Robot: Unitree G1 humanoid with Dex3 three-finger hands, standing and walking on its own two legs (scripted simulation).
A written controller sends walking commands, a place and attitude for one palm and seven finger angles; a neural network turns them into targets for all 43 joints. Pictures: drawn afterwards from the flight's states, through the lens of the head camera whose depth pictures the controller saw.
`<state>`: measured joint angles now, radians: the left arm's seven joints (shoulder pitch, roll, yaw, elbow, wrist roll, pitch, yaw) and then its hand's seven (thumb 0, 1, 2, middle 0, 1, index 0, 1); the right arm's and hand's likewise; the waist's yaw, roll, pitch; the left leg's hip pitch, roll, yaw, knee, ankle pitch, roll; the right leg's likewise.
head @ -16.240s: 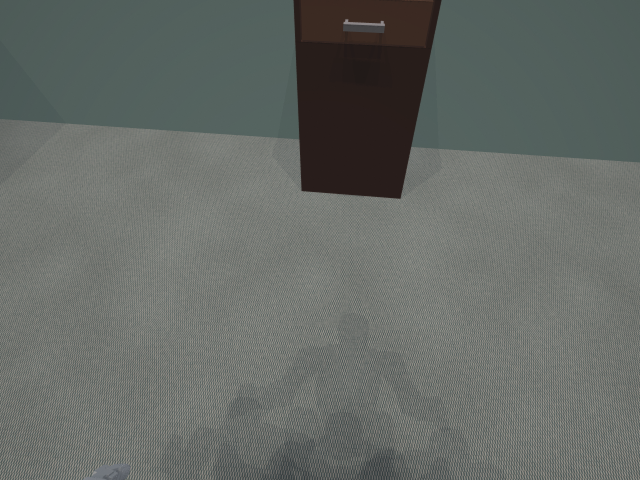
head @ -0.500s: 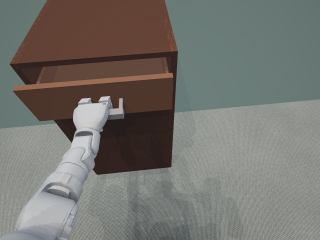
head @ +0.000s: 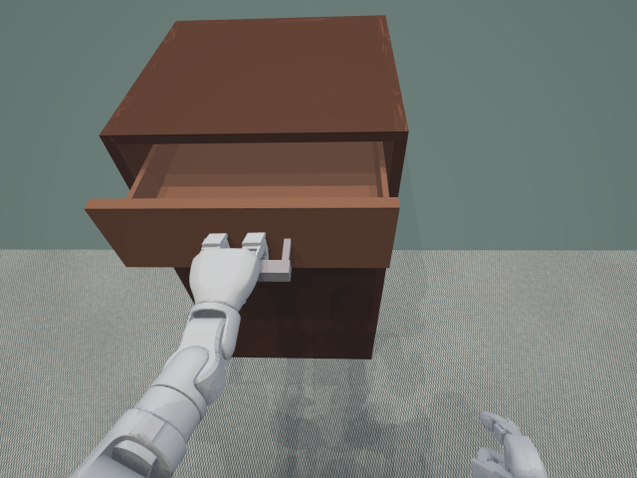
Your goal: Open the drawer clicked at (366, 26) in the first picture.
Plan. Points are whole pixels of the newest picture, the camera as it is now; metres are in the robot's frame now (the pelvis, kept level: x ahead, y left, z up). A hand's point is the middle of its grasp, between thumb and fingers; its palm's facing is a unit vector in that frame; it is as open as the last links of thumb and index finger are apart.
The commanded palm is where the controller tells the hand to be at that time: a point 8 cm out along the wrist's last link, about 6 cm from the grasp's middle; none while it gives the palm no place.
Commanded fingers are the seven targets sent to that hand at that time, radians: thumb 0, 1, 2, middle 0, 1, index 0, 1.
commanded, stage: pull the drawer open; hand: left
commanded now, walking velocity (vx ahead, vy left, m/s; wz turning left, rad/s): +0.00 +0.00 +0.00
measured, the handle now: (244, 258) +0.40 +0.15 +0.03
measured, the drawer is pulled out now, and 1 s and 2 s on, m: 0.14 0.29 0.30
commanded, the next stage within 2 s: open the thumb to release the handle in 1.30 s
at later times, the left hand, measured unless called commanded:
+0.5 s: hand (233, 312) +0.33 +0.15 +0.01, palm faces +0.01 -0.10 -0.99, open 5.5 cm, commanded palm +0.27 +0.15 +0.06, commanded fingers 0.00 0.90 0.90 -0.40 -1.35 -0.40 -1.35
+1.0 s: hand (219, 399) +0.21 +0.14 +0.01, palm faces +0.02 -0.18 -0.98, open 5.7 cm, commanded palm +0.16 +0.14 +0.06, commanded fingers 0.00 0.90 0.90 -0.40 -1.35 -0.40 -1.35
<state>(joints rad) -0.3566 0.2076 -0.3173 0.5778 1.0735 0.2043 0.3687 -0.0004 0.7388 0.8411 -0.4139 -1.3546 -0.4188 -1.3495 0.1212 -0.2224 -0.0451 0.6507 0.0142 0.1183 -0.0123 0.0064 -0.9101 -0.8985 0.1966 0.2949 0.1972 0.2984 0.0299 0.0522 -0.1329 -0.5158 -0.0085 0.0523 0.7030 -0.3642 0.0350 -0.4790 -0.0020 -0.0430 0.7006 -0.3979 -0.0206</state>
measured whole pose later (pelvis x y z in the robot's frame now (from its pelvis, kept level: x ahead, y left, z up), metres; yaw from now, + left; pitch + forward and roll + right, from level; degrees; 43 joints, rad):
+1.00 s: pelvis +0.00 -0.02 -0.01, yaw -1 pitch +7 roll +1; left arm 0.37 0.25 -0.28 -0.10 1.10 0.11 0.36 0.06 0.70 0.79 -0.35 -1.35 -0.42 -1.35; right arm 0.06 -0.19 0.00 0.54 -0.02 0.08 0.09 0.01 -0.91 -0.90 0.20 0.29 0.20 0.30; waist 0.09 0.06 -0.13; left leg -0.46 0.01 0.06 0.74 -0.40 0.01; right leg -0.45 0.02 -0.03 0.76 -0.44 -0.05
